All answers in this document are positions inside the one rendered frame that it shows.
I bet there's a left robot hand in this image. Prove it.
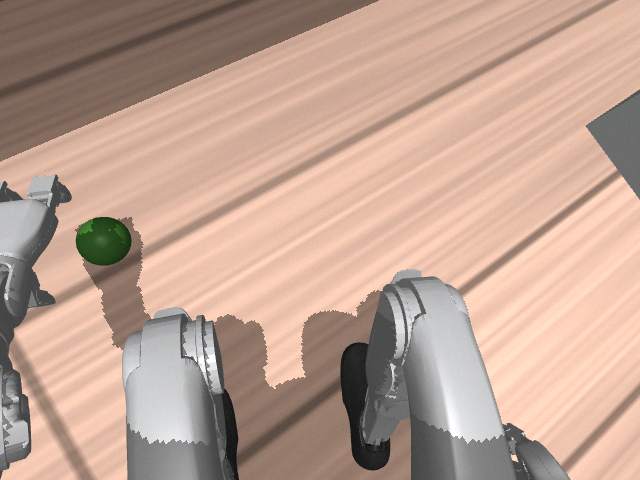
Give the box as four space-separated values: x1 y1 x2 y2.
0 174 72 308

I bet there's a ball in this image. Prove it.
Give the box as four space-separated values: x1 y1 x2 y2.
76 217 132 266

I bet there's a left robot arm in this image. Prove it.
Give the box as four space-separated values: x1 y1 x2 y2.
0 255 34 479

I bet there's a left robot foot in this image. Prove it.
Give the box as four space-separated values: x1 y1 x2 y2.
221 388 239 480

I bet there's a right robot hand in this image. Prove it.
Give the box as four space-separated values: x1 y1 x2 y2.
502 423 570 480

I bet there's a right robot foot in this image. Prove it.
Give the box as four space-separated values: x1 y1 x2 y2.
340 343 390 470

